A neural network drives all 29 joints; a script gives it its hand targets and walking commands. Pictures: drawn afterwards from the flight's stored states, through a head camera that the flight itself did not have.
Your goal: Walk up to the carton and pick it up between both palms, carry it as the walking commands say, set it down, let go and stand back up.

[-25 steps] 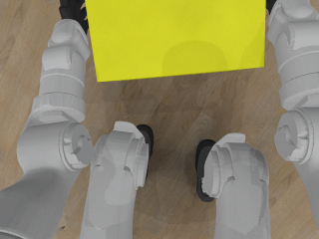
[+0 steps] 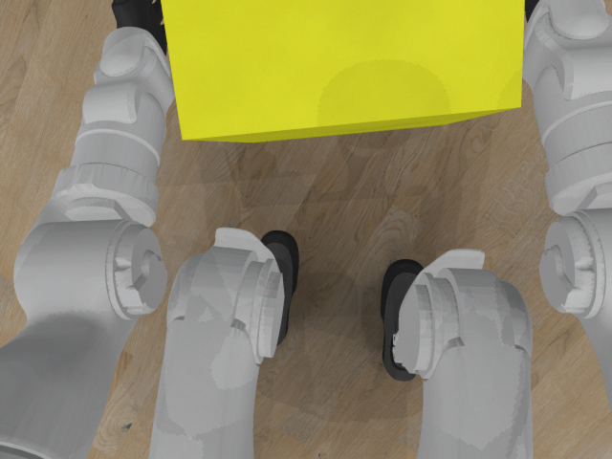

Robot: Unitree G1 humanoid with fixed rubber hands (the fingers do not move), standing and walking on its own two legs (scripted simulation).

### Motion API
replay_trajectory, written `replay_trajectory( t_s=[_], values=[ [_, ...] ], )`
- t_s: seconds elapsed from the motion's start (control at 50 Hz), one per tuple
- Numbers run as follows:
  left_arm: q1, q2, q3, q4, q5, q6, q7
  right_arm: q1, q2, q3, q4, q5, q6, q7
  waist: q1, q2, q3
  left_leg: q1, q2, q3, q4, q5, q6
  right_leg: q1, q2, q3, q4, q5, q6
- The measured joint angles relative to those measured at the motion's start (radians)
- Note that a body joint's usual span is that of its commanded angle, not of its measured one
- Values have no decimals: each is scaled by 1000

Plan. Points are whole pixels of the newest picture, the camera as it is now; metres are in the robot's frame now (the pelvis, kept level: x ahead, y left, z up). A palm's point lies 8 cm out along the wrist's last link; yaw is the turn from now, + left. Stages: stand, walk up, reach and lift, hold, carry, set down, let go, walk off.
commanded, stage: set down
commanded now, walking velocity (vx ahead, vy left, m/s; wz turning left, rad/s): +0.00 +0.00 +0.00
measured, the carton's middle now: (337, 23) +0.55 +0.03 -0.24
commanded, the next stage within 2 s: let go in 1.72 s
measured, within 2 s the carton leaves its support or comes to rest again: neither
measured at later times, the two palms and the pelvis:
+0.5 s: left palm (113, 31) +0.51 +0.25 -0.15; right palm out of the picture +0.57 -0.19 -0.15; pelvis +0.00 +0.00 +0.00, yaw +0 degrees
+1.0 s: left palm out of the picture +0.52 +0.26 +0.00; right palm out of the picture +0.58 -0.20 +0.00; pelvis +0.01 +0.00 +0.11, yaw +0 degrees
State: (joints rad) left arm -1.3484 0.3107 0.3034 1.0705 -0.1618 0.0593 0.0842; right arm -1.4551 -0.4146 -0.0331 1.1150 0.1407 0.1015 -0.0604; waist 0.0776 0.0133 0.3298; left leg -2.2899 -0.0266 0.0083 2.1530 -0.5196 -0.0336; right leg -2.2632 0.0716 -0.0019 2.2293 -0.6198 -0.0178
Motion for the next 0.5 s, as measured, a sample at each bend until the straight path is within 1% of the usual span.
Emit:
replay_trajectory(
  t_s=[0.14,0.34,0.44,0.5],
  values=[
    [3,12,-35,16,-45,-15,20,1,-28,31,10,41,-8,-7,3,-4,2,-6,9,6,6,2,9,-7,-4,1,4,4,2],
    [28,53,-49,-1,-72,-11,10,-6,-73,25,23,61,-10,16,1,-9,-1,-16,19,16,9,4,24,-14,-14,3,5,5,4],
    [36,63,-49,-29,-80,0,5,4,-89,15,1,65,-4,27,0,-12,1,-15,20,18,10,4,28,-10,-21,1,6,1,2],
    [50,63,-48,-77,-82,13,5,22,-96,6,-45,66,6,31,-2,-14,-4,-11,16,16,5,3,27,-3,-27,-2,1,-2,-1]
  ],
)
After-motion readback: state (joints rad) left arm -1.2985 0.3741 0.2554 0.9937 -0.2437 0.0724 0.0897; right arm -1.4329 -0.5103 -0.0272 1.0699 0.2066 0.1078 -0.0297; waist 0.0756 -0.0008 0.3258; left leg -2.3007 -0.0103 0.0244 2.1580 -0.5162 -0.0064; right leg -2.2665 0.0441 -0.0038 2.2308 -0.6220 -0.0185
